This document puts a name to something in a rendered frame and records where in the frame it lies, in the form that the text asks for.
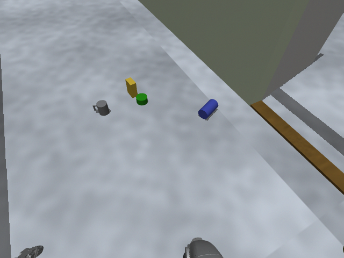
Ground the left robot hand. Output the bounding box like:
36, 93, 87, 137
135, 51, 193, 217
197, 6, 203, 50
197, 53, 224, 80
15, 246, 44, 258

